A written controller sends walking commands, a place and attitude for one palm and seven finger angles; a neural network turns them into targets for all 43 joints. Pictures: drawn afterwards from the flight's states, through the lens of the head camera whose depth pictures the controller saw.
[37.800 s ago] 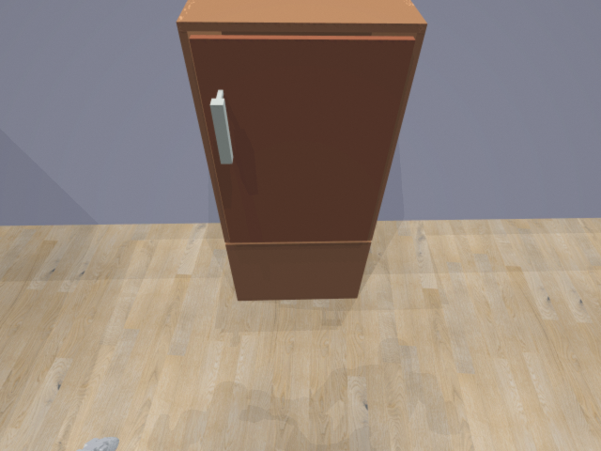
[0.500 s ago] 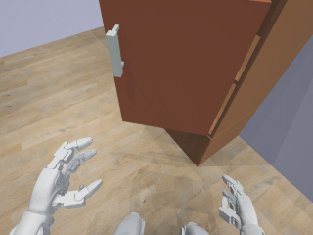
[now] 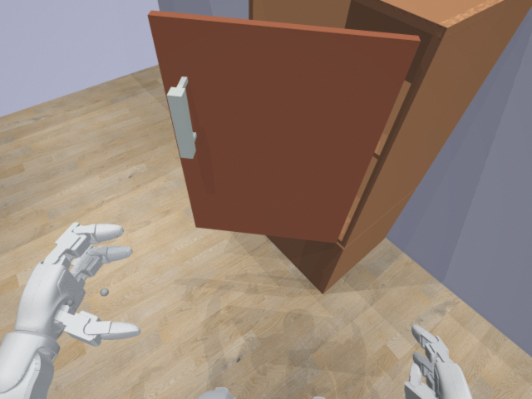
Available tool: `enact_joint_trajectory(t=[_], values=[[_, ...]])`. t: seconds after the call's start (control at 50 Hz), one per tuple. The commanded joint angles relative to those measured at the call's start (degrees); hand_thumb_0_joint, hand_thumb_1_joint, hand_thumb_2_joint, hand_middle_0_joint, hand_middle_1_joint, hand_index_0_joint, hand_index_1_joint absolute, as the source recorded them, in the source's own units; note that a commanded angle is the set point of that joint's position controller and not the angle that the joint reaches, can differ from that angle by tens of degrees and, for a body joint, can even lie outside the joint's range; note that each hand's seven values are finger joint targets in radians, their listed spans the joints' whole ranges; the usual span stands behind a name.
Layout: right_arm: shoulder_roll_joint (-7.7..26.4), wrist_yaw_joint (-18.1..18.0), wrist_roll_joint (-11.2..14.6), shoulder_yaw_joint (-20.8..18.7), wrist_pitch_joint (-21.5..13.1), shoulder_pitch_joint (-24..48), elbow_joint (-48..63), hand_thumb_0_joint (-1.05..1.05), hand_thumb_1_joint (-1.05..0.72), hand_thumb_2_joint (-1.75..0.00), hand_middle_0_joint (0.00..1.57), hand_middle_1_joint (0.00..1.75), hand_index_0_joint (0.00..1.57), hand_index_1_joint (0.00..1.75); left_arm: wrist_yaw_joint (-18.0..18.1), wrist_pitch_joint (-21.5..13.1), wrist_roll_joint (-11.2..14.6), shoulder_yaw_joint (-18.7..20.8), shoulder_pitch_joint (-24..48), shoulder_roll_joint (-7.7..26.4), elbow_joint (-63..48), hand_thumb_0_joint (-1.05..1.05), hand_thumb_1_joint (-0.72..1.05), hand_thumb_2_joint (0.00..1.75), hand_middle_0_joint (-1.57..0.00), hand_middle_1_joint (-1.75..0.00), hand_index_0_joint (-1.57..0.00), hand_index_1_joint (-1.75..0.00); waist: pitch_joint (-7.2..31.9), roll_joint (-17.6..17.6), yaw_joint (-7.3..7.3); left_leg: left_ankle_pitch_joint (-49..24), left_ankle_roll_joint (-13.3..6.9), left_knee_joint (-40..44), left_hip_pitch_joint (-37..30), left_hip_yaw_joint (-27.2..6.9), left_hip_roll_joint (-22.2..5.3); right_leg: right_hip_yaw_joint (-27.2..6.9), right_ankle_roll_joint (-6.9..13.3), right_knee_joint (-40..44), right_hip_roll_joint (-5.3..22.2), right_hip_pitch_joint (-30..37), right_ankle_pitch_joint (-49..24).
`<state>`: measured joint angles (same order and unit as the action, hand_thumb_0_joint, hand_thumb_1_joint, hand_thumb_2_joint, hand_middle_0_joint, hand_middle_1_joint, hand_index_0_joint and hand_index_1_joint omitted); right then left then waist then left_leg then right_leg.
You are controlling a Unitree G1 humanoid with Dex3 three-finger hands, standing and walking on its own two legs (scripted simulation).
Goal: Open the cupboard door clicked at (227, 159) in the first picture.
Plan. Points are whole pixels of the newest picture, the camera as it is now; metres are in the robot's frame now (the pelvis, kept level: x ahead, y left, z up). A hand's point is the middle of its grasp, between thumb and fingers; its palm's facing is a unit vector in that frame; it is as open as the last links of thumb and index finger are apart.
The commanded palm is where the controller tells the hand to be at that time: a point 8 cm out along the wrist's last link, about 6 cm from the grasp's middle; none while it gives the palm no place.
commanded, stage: raise the hand with hooked fingers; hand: left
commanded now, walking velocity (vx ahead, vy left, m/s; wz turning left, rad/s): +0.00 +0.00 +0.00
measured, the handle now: (185, 118) +0.58 +0.19 +0.08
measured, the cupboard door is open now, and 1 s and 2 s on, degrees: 44 44 44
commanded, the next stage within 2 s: move the hooked fingers beside the handle in 0.94 s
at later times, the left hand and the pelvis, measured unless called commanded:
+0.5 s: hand (71, 235) +0.29 +0.27 +0.11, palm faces -0.01 -1.00 -0.05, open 14.0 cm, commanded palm +0.27 +0.32 +0.11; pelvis +0.01 +0.00 +0.02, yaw +0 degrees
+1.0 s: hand (79, 238) +0.29 +0.26 +0.11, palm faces -0.01 -1.00 -0.04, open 14.0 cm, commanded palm +0.26 +0.31 +0.11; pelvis +0.00 -0.01 +0.02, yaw +0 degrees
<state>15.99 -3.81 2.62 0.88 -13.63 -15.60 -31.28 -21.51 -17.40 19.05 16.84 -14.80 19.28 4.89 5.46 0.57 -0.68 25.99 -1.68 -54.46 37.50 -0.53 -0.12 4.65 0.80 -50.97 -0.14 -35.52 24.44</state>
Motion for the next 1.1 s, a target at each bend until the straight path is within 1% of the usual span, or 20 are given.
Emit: enact_joint_trajectory(t=[0.0, 0.06, 0.2, 0.22, 0.28, 0.3, 0.36, 0.42, 0.46, 0.54, 0.58, 0.68, 0.76, 0.8, 0.86, 0.92, 0.94, 1.02, 1.06, 1.08], values=[[7.57, -0.67, 0.17, -2.25, -2.99, 2.58, 8.12, 0.00, -0.90, -0.90, 0.20, 0.30, 0.20, 0.30, -1.13, -1.89, 1.71, 6.06, 9.46, 11.20, -8.17, 0.00, -0.48, 0.31, -0.30, -1.18, -0.30, -1.18, 8.69, 4.27, 0.16, -14.75, 0.86, 11.11, -8.84, -2.56, -0.20, -0.74, 0.83, 7.74, -1.24, 5.44, -11.18], [7.86, -1.24, 0.41, -1.88, -2.74, 3.03, 7.99, 0.00, -0.90, -0.90, 0.20, 0.30, 0.20, 0.30, -2.60, -0.25, 1.92, 7.09, 13.83, 12.92, -5.72, 0.00, -0.50, 0.30, -0.30, -1.20, -0.30, -1.20, 7.93, 4.34, 0.10, -12.33, 0.69, 12.07, -8.85, -2.49, -0.10, -1.09, 0.76, 9.24, -1.08, 5.86, -9.21], [7.86, -1.89, 0.35, -1.17, -2.53, 3.05, 7.30, 0.00, -0.90, -0.90, 0.20, 0.30, 0.20, 0.30, -5.66, 1.36, 2.54, 9.96, 22.90, 16.90, -1.77, 0.00, -0.50, 0.30, -0.30, -1.20, -0.30, -1.20, 10.23, 5.27, 0.46, -16.09, 0.69, 13.27, -12.47, -2.45, 0.05, -1.51, 1.09, 10.51, -1.23, 9.02, -13.12], [7.89, -2.01, 0.38, -1.21, -2.44, 2.93, 7.13, 0.00, -0.90, -0.90, 0.20, 0.30, 0.20, 0.30, -6.09, 1.66, 2.72, 10.46, 23.11, 17.21, 0.02, 0.00, -0.50, 0.30, -0.30, -1.20, -0.30, -1.20, 10.03, 3.11, 0.37, -15.59, 0.58, 13.38, -12.25, -2.42, 0.05, -1.59, 0.92, 11.00, -1.25, 9.19, -12.89], [8.22, -2.25, 0.44, -1.07, -2.31, 3.15, 6.70, 0.00, -0.90, -0.90, 0.20, 0.30, 0.20, 0.30, -7.59, 2.34, 3.01, 11.27, 26.14, 18.70, 2.52, 0.00, -0.50, 0.30, -0.30, -1.20, -0.30, -1.20, 9.38, 4.77, 0.66, -16.52, 0.62, 13.66, -12.61, -2.15, 0.22, -1.98, 1.23, 11.48, -1.13, 10.06, -13.88], [8.13, -2.26, 0.46, -1.07, -2.27, 2.92, 6.63, 0.00, -0.90, -0.90, 0.20, 0.30, 0.20, 0.30, -8.01, 2.36, 2.94, 11.63, 27.16, 19.27, 2.36, 0.00, -0.50, 0.30, -0.30, -1.20, -0.30, -1.20, 10.85, 5.29, 0.68, -17.62, 0.62, 13.93, -13.70, -2.10, 0.18, -1.84, 1.16, 11.53, -1.07, 10.51, -14.89], [8.35, -2.38, 0.42, -1.14, -2.17, 2.63, 6.53, 0.00, -0.90, -0.90, 0.20, 0.30, 0.20, 0.30, -8.76, 2.82, 3.29, 13.08, 28.72, 20.68, 5.33, 0.00, -0.50, 0.30, -0.30, -1.20, -0.30, -1.20, 10.74, 3.65, 0.88, -18.07, 0.52, 14.38, -13.66, -1.97, 0.20, -2.02, 0.98, 12.19, -0.96, 11.11, -15.60], [8.57, -2.42, 0.45, -1.23, -1.91, 2.05, 6.09, 0.00, -0.90, -0.90, 0.20, 0.30, 0.20, 0.30, -9.64, 2.83, 3.23, 13.83, 32.70, 22.53, 6.19, 0.00, -0.50, 0.30, -0.30, -1.20, -0.30, -1.20, 11.72, 5.46, 0.72, -19.62, 0.55, 14.75, -15.17, -1.77, 0.23, -2.22, 1.10, 12.53, -1.01, 11.59, -16.99], [8.55, -2.23, 0.49, -1.41, -1.93, 1.88, 6.40, 0.00, -0.90, -0.90, 0.20, 0.30, 0.20, 0.30, -10.32, 3.10, 3.55, 12.57, 29.75, 20.13, 8.90, 0.00, -0.50, 0.30, -0.30, -1.20, -0.30, -1.20, 11.35, 3.54, 0.94, -19.87, 0.47, 14.94, -14.75, -1.71, 0.30, -2.04, 1.00, 12.72, -0.90, 11.74, -17.49], [8.91, -1.71, 0.55, -1.76, -1.64, 1.78, 6.82, 0.00, -0.90, -0.90, 0.20, 0.30, 0.20, 0.30, -10.80, 3.40, 3.64, 12.22, 29.06, 19.85, 9.83, 0.00, -0.50, 0.30, -0.30, -1.20, -0.30, -1.20, 10.00, 2.32, 0.99, -18.50, 0.33, 15.21, -13.57, -1.31, 0.39, -2.35, 0.89, 13.21, -0.82, 11.22, -16.52], [8.97, -1.57, 0.42, -1.81, -1.57, 1.73, 6.81, 0.00, -0.90, -0.90, 0.20, 0.30, 0.20, 0.30, -10.16, 2.76, 3.34, 13.48, 29.81, 21.77, 8.64, 0.00, -0.50, 0.30, -0.30, -1.20, -0.30, -1.20, 9.97, 3.61, 1.29, -18.38, 0.32, 15.22, -13.87, -1.22, 0.35, -2.70, 1.19, 13.25, -0.79, 11.49, -16.04], [8.67, -1.63, 0.07, -1.85, -1.59, 1.49, 6.73, 0.00, -0.90, -0.90, 0.20, 0.30, 0.20, 0.30, -8.40, 0.50, 3.09, 14.91, 30.60, 22.94, 5.31, 0.00, -0.50, 0.30, -0.30, -1.20, -0.30, -1.20, 12.24, 5.24, 1.31, -19.68, 0.35, 15.27, -15.07, -1.07, 0.24, -2.76, 1.19, 12.80, -0.82, 12.77, -17.01], [8.39, -1.89, 0.33, -1.77, -1.53, 1.56, 6.37, 0.00, -0.90, -0.90, 0.20, 0.30, 0.20, 0.30, -8.50, 0.43, 2.85, 13.53, 30.38, 21.10, 6.75, 0.00, -0.50, 0.30, -0.30, -1.20, -0.30, -1.20, 10.50, 6.16, 0.70, -17.98, 0.35, 15.83, -15.10, -1.02, 0.21, -2.59, 0.92, 13.34, -0.77, 11.16, -15.74], [8.43, -2.07, 0.28, -1.71, -1.50, 1.56, 6.29, 0.00, -0.90, -0.90, 0.20, 0.30, 0.20, 0.30, -8.68, 0.56, 2.60, 13.67, 31.03, 21.69, 6.96, 0.00, -0.50, 0.30, -0.30, -1.20, -0.30, -1.20, 10.95, 6.40, 0.77, -17.94, 0.24, 15.94, -15.37, -0.97, 0.24, -2.84, 1.02, 13.48, -0.77, 11.72, -15.80], [8.40, -2.25, 0.40, -1.60, -1.60, 1.89, 6.40, 0.00, -0.90, -0.90, 0.20, 0.30, 0.20, 0.30, -9.04, 1.02, 3.18, 13.39, 30.45, 20.65, 8.50, 0.00, -0.50, 0.30, -0.30, -1.20, -0.30, -1.20, 10.10, 3.64, 0.65, -16.50, 0.21, 16.14, -14.52, -1.15, 0.27, -2.69, 0.75, 13.89, -0.72, 11.36, -14.82], [8.55, -2.34, 0.46, -1.51, -1.46, 1.97, 6.12, 0.00, -0.90, -0.90, 0.20, 0.30, 0.20, 0.30, -9.78, 1.29, 3.41, 12.89, 31.27, 20.40, 9.73, 0.00, -0.50, 0.30, -0.30, -1.20, -0.30, -1.20, 9.66, 2.28, 0.38, -16.11, 0.07, 15.90, -13.96, -0.99, 0.30, -2.95, 0.76, 14.09, -0.73, 11.35, -14.75], [8.58, -2.41, 0.51, -1.56, -1.51, 1.95, 6.22, 0.00, -0.90, -0.90, 0.20, 0.30, 0.20, 0.30, -9.89, 1.34, 3.22, 12.60, 31.45, 20.32, 9.74, 0.00, -0.50, 0.30, -0.30, -1.20, -0.30, -1.20, 9.75, 3.16, 0.47, -15.78, 0.17, 15.94, -13.85, -0.99, 0.35, -2.93, 0.72, 14.03, -0.63, 11.04, -14.27], [8.40, -2.34, 0.45, -1.37, -1.51, 2.26, 6.26, 0.00, -0.90, -0.90, 0.20, 0.30, 0.20, 0.30, -9.94, 1.25, 3.20, 12.69, 31.90, 20.56, 9.84, 0.00, -0.50, 0.30, -0.30, -1.20, -0.30, -1.20, 9.56, 3.00, 0.43, -15.29, 0.05, 15.70, -13.58, -0.87, 0.41, -3.37, 0.75, 14.27, -0.55, 11.23, -13.82], [8.68, -2.68, 0.31, -1.41, -1.34, 1.79, 5.57, 0.00, -0.90, -0.90, 0.20, 0.30, 0.20, 0.30, -9.70, 0.93, 2.96, 13.75, 36.21, 22.37, 10.99, 0.00, -0.50, 0.30, -0.30, -1.20, -0.30, -1.20, 10.04, 2.50, -0.14, -14.45, 0.11, 15.35, -12.91, -0.95, 0.41, -3.60, 0.53, 14.15, -0.48, 10.81, -13.02], [8.97, -2.84, 0.22, -1.21, -1.04, 1.45, 4.99, 0.00, -0.90, -0.90, 0.20, 0.30, 0.20, 0.30, -9.67, 0.92, 2.63, 13.81, 38.81, 23.73, 12.42, 0.00, -0.50, 0.30, -0.30, -1.20, -0.30, -1.20, 8.44, 2.15, -0.72, -13.76, 0.06, 14.93, -12.23, -0.86, 0.28, -3.96, 0.70, 14.32, -0.58, 10.05, -12.16]])
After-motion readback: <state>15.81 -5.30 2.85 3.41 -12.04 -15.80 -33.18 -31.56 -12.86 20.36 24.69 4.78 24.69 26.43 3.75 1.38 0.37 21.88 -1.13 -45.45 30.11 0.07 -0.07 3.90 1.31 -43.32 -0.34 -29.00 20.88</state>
